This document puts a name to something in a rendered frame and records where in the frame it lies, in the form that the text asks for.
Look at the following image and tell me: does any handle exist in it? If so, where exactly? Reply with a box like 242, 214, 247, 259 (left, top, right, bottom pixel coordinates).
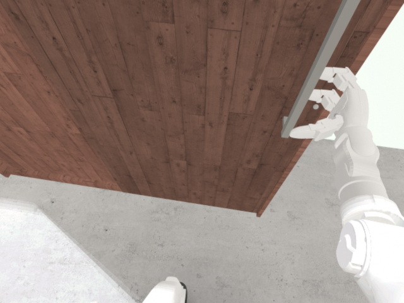
281, 0, 360, 138

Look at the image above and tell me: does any robot right hand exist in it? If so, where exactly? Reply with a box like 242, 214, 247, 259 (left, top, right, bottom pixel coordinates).
289, 67, 369, 141

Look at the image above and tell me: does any right robot upper arm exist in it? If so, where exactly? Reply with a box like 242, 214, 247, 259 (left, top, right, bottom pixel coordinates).
336, 219, 404, 303

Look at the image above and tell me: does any left robot shin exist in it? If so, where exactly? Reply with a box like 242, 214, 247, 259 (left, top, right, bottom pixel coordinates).
165, 276, 181, 285

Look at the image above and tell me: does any left robot thigh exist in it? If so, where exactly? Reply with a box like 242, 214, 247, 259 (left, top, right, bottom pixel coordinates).
143, 281, 186, 303

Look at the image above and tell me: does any wardrobe door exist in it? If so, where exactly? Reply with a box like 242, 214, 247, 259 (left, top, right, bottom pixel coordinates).
0, 0, 389, 213
0, 3, 117, 183

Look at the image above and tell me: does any right robot forearm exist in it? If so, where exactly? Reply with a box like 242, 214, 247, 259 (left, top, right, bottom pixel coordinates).
333, 126, 404, 227

